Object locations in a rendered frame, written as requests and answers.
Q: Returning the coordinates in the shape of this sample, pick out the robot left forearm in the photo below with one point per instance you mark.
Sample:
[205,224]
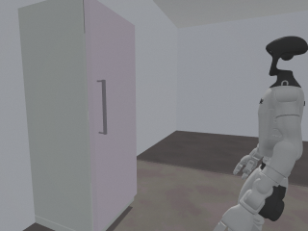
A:
[278,167]

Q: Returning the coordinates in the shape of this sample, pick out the robot head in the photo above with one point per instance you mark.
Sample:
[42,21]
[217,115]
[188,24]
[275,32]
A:
[285,48]

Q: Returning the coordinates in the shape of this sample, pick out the fridge door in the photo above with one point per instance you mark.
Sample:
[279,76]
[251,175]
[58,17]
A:
[111,56]

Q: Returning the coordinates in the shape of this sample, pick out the left robot upper arm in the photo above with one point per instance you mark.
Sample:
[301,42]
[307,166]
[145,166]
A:
[286,102]

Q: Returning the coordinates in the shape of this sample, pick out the handle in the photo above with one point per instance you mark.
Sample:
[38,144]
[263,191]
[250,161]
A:
[104,107]

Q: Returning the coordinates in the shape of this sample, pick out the robot right hand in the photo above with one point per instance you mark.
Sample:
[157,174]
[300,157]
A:
[250,164]

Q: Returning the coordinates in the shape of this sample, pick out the humanoid robot torso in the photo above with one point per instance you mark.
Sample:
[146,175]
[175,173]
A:
[268,134]

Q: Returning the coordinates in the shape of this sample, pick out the robot right forearm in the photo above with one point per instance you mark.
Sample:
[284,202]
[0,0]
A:
[255,154]

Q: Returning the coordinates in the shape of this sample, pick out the robot left hand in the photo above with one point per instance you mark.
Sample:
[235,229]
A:
[237,218]

